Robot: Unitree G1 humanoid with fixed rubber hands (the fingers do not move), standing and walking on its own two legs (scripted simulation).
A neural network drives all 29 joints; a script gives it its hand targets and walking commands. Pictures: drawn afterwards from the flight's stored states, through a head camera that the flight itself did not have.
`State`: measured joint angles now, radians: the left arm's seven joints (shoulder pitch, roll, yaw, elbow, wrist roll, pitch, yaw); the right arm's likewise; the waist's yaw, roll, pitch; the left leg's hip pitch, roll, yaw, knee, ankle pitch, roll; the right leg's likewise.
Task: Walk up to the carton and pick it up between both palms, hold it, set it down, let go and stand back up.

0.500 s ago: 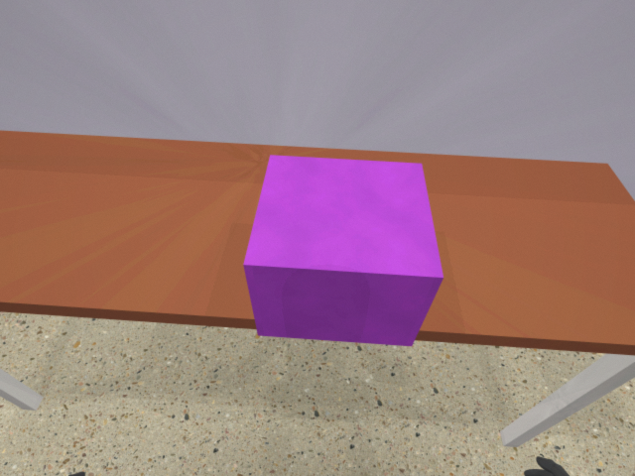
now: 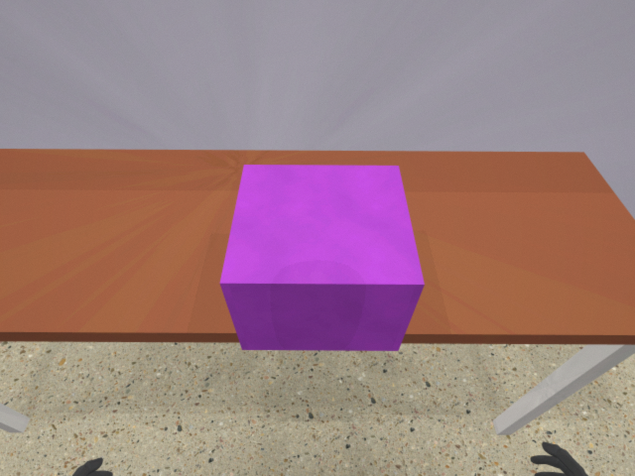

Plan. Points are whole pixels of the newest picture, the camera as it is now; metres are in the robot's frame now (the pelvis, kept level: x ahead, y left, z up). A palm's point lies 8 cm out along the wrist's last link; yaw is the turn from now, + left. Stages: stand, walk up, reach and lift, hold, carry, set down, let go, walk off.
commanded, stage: walk up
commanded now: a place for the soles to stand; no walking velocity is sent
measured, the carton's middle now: (320, 257) +0.39 -0.01 +0.03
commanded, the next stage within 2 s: reach and lift in 1.58 s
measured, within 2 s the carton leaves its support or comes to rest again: neither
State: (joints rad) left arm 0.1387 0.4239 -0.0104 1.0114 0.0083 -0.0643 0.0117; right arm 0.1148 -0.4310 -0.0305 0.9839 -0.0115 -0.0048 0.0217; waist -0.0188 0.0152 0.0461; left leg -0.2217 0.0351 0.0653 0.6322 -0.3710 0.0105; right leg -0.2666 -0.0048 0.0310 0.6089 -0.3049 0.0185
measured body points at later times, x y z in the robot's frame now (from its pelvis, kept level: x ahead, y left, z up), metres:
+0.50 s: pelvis +0.00 +0.05 +0.01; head +0.01 +0.05 +0.46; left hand +0.08 +0.36 -0.12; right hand +0.08 -0.28 -0.11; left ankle +0.00 +0.13 -0.73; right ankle +0.03 -0.08 -0.73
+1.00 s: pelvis +0.03 +0.04 +0.02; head +0.03 +0.05 +0.47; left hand +0.15 +0.35 -0.10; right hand +0.11 -0.28 -0.10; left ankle +0.00 +0.13 -0.73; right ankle +0.03 -0.08 -0.73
